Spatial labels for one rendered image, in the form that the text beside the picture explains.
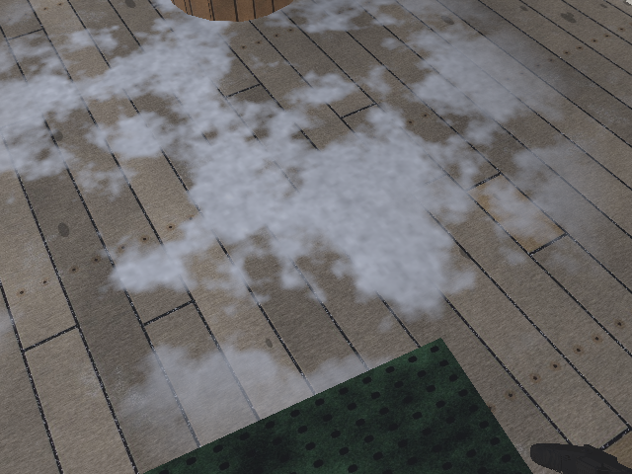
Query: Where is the robot right hand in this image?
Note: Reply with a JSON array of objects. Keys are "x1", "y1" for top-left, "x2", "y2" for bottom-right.
[{"x1": 530, "y1": 443, "x2": 632, "y2": 474}]

